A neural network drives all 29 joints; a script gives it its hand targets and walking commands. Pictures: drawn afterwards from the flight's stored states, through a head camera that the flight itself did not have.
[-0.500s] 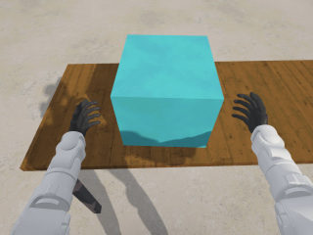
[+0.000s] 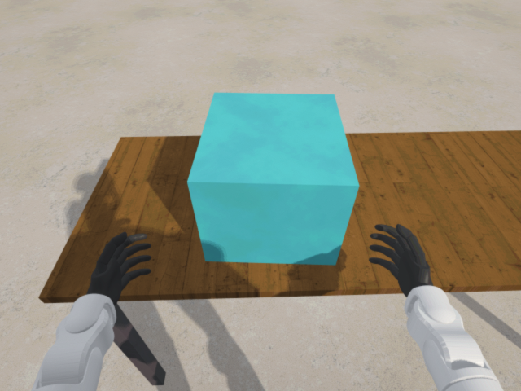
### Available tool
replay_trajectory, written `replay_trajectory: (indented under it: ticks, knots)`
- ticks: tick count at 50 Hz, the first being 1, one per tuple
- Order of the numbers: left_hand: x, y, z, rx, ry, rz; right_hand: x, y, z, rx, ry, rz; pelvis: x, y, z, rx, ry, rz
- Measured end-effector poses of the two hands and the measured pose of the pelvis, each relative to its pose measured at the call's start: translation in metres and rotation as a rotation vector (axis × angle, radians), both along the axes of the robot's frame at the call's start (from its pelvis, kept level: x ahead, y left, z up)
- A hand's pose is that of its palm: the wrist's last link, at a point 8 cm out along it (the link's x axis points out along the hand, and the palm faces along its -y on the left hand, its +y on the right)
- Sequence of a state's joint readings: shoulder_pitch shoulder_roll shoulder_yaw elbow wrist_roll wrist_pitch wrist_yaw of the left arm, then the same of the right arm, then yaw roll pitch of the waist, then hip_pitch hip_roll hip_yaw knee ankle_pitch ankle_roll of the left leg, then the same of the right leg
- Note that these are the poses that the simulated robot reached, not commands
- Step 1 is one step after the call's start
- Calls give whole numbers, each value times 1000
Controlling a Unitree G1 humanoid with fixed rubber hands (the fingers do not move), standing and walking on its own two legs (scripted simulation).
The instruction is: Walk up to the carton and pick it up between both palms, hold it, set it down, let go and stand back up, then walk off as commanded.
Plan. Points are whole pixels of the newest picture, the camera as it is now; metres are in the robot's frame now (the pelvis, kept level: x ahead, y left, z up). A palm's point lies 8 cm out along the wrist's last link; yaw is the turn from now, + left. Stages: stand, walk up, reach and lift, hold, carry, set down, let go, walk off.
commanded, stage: set down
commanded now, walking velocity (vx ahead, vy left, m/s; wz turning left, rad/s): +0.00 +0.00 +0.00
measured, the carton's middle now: (272, 174) +0.54 +0.01 +0.04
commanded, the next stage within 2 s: none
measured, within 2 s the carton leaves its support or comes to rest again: neither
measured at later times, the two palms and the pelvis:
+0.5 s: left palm (95, 335) +0.20 +0.25 +0.05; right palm (429, 336) +0.21 -0.20 +0.04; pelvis +0.01 +0.00 +0.00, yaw +0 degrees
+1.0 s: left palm (104, 345) +0.19 +0.24 +0.03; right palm (424, 339) +0.21 -0.20 +0.02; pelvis +0.03 +0.00 +0.00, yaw +0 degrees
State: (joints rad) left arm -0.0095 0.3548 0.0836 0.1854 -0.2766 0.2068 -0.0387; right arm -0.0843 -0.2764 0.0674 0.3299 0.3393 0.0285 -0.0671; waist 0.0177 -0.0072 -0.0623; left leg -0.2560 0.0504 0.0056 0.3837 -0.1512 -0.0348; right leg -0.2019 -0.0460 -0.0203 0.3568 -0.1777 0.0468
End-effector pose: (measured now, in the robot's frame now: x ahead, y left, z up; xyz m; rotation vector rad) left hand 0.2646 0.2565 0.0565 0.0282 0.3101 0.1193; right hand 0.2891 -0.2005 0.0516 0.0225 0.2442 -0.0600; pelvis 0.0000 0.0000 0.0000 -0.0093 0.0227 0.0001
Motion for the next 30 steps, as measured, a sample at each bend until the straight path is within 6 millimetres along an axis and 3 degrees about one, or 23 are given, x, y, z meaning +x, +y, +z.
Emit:
replay_trajectory:
  ticks: [11, 22, 30]
  knots:
    - [-23, -4, 11, 16, -7, -8, -32, -1, 4, -6, -10, -5, 7, -1, 2, 2, -26, -1]
    - [-63, -2, -6, 36, 87, 16, -78, 0, -9, 13, 61, -33, 13, -3, 3, 5, -36, -2]
    - [-68, -12, -6, 38, 78, -8, -82, 3, -9, 15, 68, -23, 14, -3, 3, 5, -34, -2]
